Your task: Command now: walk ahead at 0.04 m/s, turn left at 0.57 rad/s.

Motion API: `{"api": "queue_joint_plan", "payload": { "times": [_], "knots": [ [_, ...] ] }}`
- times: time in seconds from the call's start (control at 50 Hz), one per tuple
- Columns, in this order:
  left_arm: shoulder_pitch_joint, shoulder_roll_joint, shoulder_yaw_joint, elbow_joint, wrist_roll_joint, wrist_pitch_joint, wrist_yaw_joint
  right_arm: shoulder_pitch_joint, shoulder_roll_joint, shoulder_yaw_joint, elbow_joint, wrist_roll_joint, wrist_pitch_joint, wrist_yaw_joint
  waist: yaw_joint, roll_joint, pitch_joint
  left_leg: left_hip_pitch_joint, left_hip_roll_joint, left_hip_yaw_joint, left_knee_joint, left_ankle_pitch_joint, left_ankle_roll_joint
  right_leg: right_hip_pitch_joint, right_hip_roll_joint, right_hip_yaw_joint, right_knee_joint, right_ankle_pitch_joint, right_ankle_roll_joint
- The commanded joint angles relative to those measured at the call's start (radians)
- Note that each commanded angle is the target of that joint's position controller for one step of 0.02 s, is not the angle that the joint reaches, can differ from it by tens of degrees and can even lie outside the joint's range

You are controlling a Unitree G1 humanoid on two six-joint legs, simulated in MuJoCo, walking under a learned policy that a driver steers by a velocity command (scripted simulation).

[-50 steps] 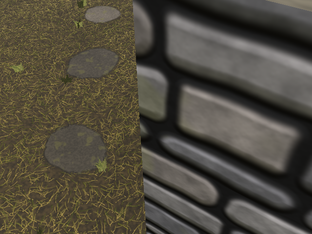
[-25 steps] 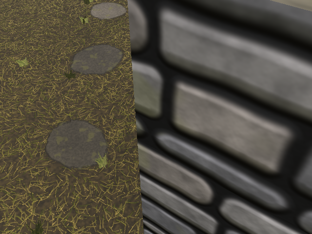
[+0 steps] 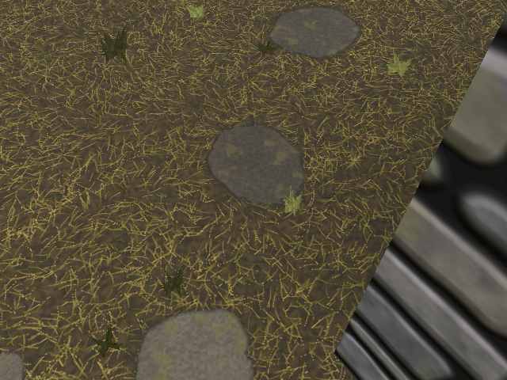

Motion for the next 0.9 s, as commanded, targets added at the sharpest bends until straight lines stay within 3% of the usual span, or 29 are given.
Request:
{"api": "queue_joint_plan", "payload": {
  "times": [0.02, 0.04, 0.06, 0.08, 0.12, 0.18, 0.2, 0.24, 0.28, 0.32, 0.4, 0.42, 0.44, 0.46, 0.48, 0.5, 0.52, 0.54, 0.56, 0.62, 0.66, 0.68, 0.72, 0.78, 0.82, 0.84, 0.86, 0.88, 0.9],
  "knots": [
    [-0.039, 0.083, 0.018, -0.103, -0.037, -0.049, -0.026, 0.155, -0.265, -0.062, -0.088, -0.034, -0.064, 0.01, -0.082, 0.141, -0.396, 0.492, 0.362, -0.519, -0.249, 1.013, 0.369, -0.354, 0.124, 0.209, 0.46, -0.071, 0.004],
    [-0.058, 0.099, 0.029, -0.08, -0.03, -0.045, -0.011, 0.059, -0.216, -0.051, -0.109, -0.008, -0.066, 0.001, -0.049, 0.08, -0.285, 0.393, 0.289, -0.429, -0.271, 0.782, 0.289, -0.351, 0.106, 0.207, 0.385, 0.024, -0.006],
    [-0.07, 0.107, 0.037, -0.071, -0.016, -0.037, 0.007, 0.004, -0.164, -0.032, -0.121, 0.014, -0.053, -0.014, -0.02, 0.076, -0.198, 0.316, 0.242, -0.385, -0.291, 0.66, 0.226, -0.34, 0.093, 0.205, 0.309, 0.096, -0.004],
    [-0.051, 0.101, 0.042, -0.06, -0.017, -0.028, 0.013, -0.011, -0.143, -0.022, -0.127, 0.014, -0.045, -0.026, 0.003, 0.104, -0.18, 0.232, 0.205, -0.348, -0.309, 0.627, 0.203, -0.253, 0.107, 0.19, 0.281, 0.128, -0.007],
    [-0.039, 0.084, 0.043, -0.063, -0.015, -0.027, 0.006, 0.014, -0.157, -0.027, -0.144, 0.002, -0.042, -0.034, 0.01, 0.11, -0.167, 0.208, 0.176, -0.333, -0.328, 0.639, 0.202, -0.201, 0.143, 0.182, 0.2, 0.177, -0.012],
    [-0.077, 0.057, 0.037, -0.079, -0.016, -0.027, 0.0, 0.078, -0.166, -0.036, -0.133, 0.01, -0.051, -0.046, -0.003, 0.125, -0.158, 0.261, 0.177, -0.37, -0.344, 0.61, 0.213, -0.208, 0.164, 0.196, 0.039, 0.191, 0.003],
    [-0.085, 0.065, 0.039, -0.082, -0.014, -0.024, 0.0, 0.084, -0.169, -0.04, -0.136, 0.015, -0.052, -0.05, -0.003, 0.144, -0.157, 0.266, 0.176, -0.387, -0.351, 0.572, 0.211, -0.207, 0.167, 0.211, 0.005, 0.2, 0.006],
    [-0.083, 0.068, 0.041, -0.075, -0.019, -0.024, -0.008, 0.073, -0.149, -0.037, -0.144, 0.02, -0.055, -0.052, -0.008, 0.147, -0.169, 0.253, 0.159, -0.397, -0.391, 0.262, 0.201, -0.178, 0.156, 0.209, -0.09, 0.239, 0.003],
    [-0.141, 0.052, 0.032, -0.099, -0.023, -0.026, -0.013, 0.095, -0.134, -0.032, -0.126, 0.027, -0.066, -0.04, -0.041, 0.171, -0.125, 0.218, 0.151, -0.438, -0.454, -0.022, 0.195, -0.153, 0.153, 0.186, -0.175, 0.244, -0.021],
    [-0.159, 0.054, 0.03, -0.111, -0.025, -0.045, -0.024, 0.108, -0.13, -0.028, -0.115, 0.019, -0.078, -0.033, -0.053, 0.185, -0.096, 0.204, 0.155, -0.463, -0.469, -0.088, 0.198, -0.113, 0.154, 0.178, -0.26, 0.218, -0.042],
    [-0.147, 0.05, 0.029, -0.108, -0.034, -0.092, -0.049, 0.143, -0.118, -0.017, -0.093, 0.019, -0.09, -0.022, -0.058, 0.138, -0.082, 0.214, 0.152, -0.495, -0.456, -0.125, 0.191, 0.006, 0.172, 0.14, -0.432, 0.226, -0.095],
    [-0.117, 0.038, 0.027, -0.096, -0.033, -0.102, -0.053, 0.132, -0.115, -0.013, -0.093, 0.022, -0.089, -0.021, -0.033, 0.128, -0.081, 0.201, 0.136, -0.489, -0.438, -0.129, 0.178, 0.066, 0.178, 0.127, -0.514, 0.276, -0.112],
    [-0.046, 0.037, 0.021, -0.079, -0.02, -0.11, -0.046, 0.125, -0.096, -0.006, -0.1, 0.015, -0.084, -0.022, -0.008, 0.144, -0.086, 0.172, 0.108, -0.478, -0.417, -0.149, 0.137, 0.161, 0.164, 0.129, -0.592, 0.339, -0.13],
    [0.006, 0.052, 0.025, -0.06, -0.011, -0.114, -0.041, 0.102, -0.063, 0.005, -0.107, 0.008, -0.085, -0.022, 0.013, 0.11, -0.101, 0.104, 0.068, -0.445, -0.352, -0.127, 0.102, 0.273, 0.116, 0.175, -0.592, 0.367, -0.148],
    [0.061, 0.09, 0.031, -0.051, -0.007, -0.113, -0.037, 0.089, -0.028, 0.016, -0.12, 0.004, -0.093, -0.021, 0.019, 0.008, -0.101, 0.006, -0.015, -0.338, -0.22, -0.096, 0.061, 0.35, 0.032, 0.29, -0.629, 0.341, -0.194],
    [0.109, 0.163, 0.052, -0.028, -0.005, -0.104, -0.035, 0.121, -0.014, 0.016, -0.14, 0.016, -0.109, -0.022, -0.005, -0.212, -0.074, -0.105, -0.11, -0.176, -0.03, -0.11, 0.018, 0.356, -0.094, 0.529, -0.737, 0.2, -0.308],
    [0.136, 0.142, 0.052, -0.031, -0.023, -0.105, -0.035, 0.101, -0.074, 0.0, -0.145, 0.026, -0.124, -0.025, 0.026, -0.227, 0.005, -0.248, -0.08, -0.143, 0.111, -0.187, -0.009, 0.358, -0.213, 0.711, -0.812, 0.103, -0.392],
    [0.158, 0.127, 0.052, -0.027, -0.032, -0.11, -0.037, 0.091, -0.105, -0.012, -0.134, 0.042, -0.14, -0.023, 0.038, -0.155, 0.04, -0.331, -0.043, -0.172, 0.255, -0.205, -0.015, 0.369, -0.233, 0.723, -0.83, 0.06, -0.401],
    [0.152, 0.121, 0.05, -0.027, -0.037, -0.113, -0.036, 0.109, -0.1, -0.016, -0.115, 0.047, -0.147, -0.017, 0.02, -0.111, 0.037, -0.381, -0.024, -0.178, 0.311, -0.151, -0.013, 0.406, -0.195, 0.658, -0.824, 0.065, -0.368],
    [0.163, 0.091, 0.042, -0.025, -0.036, -0.106, -0.03, 0.071, -0.062, -0.012, -0.108, 0.02, -0.156, 0.003, 0.032, -0.073, 0.008, -0.439, 0.028, -0.128, 0.29, 0.035, -0.034, 0.49, -0.102, 0.451, -0.828, 0.31, -0.299],
    [0.17, 0.09, 0.04, -0.022, -0.035, -0.096, -0.031, 0.038, -0.016, -0.001, -0.116, 0.012, -0.156, 0.012, 0.043, -0.093, -0.002, -0.373, 0.035, -0.063, 0.207, 0.1, -0.065, 0.447, -0.056, 0.346, -0.838, 0.454, -0.291],
    [0.148, 0.102, 0.045, -0.025, -0.028, -0.087, -0.032, 0.013, 0.001, 0.004, -0.124, 0.021, -0.155, 0.015, 0.042, -0.106, -0.002, -0.326, 0.034, -0.049, 0.152, 0.129, -0.067, 0.405, -0.043, 0.304, -0.833, 0.525, -0.281],
    [0.146, 0.122, 0.051, -0.026, -0.033, -0.078, -0.034, -0.012, 0.026, 0.014, -0.131, 0.022, -0.156, 0.022, 0.05, -0.12, -0.001, -0.208, 0.026, -0.014, 0.034, 0.185, -0.068, 0.323, -0.02, 0.232, -0.827, 0.582, -0.266],
    [0.16, 0.144, 0.058, -0.016, -0.049, -0.075, -0.039, -0.012, 0.012, 0.011, -0.141, 0.023, -0.149, 0.033, 0.046, -0.151, 0.01, -0.083, 0.013, 0.005, -0.059, 0.236, -0.048, 0.263, -0.053, 0.216, -0.816, 0.618, -0.265],
    [0.138, 0.156, 0.063, -0.013, -0.062, -0.073, -0.039, 0.021, -0.019, -0.002, -0.145, 0.023, -0.144, 0.037, 0.003, -0.144, 0.011, -0.016, 0.006, 0.008, -0.113, 0.228, -0.009, 0.268, -0.081, 0.207, -0.774, 0.667, -0.248],
    [0.132, 0.155, 0.062, -0.012, -0.063, -0.071, -0.038, 0.076, -0.037, -0.014, -0.132, 0.019, -0.142, 0.033, -0.036, -0.128, -0.011, 0.084, -0.015, 0.017, -0.153, 0.236, 0.01, 0.252, -0.07, 0.195, -0.705, 0.78, -0.231],
    [0.139, 0.138, 0.054, -0.002, -0.059, -0.069, -0.032, 0.193, -0.072, -0.036, -0.095, 0.023, -0.142, 0.025, -0.099, -0.101, -0.066, 0.229, -0.034, 0.023, -0.181, 0.225, 0.036, 0.229, -0.036, 0.166, -0.568, 0.899, -0.203],
    [0.145, 0.094, 0.034, -0.008, -0.038, -0.069, -0.028, 0.349, -0.119, -0.058, -0.064, 0.02, -0.14, 0.012, -0.174, -0.043, -0.181, 0.466, 0.03, -0.041, -0.171, 0.261, 0.063, 0.114, 0.022, 0.133, -0.341, 0.803, -0.16],
    [0.255, -0.042, -0.009, -0.045, -0.021, -0.076, -0.024, 0.438, -0.236, -0.075, -0.053, -0.02, -0.14, 0.004, -0.126, 0.276, -0.335, 0.735, 0.318, -0.486, -0.276, 0.13, 0.19, -0.174, 0.184, 0.103, 0.075, 0.228, -0.091]
  ]
}}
